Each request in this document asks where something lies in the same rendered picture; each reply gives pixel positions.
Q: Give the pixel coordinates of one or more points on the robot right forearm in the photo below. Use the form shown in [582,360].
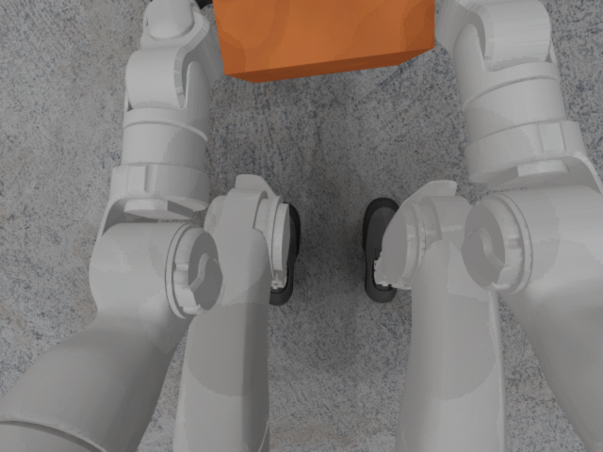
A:
[509,88]

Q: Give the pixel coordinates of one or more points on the left robot upper arm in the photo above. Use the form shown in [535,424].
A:
[97,390]

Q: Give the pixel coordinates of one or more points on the right robot foot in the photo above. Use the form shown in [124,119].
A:
[376,219]

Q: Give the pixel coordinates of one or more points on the robot left forearm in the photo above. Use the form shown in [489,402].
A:
[165,119]

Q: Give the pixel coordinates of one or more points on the robot right shin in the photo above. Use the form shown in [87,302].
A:
[385,273]

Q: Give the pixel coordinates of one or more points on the right robot upper arm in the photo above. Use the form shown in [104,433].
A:
[541,249]

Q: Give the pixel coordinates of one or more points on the carton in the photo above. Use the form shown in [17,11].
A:
[269,40]

